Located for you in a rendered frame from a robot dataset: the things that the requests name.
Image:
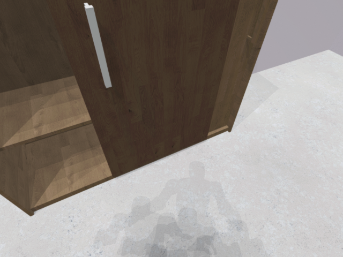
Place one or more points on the handle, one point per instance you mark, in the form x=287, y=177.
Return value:
x=260, y=20
x=98, y=44

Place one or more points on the wardrobe door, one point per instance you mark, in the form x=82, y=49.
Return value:
x=236, y=61
x=165, y=60

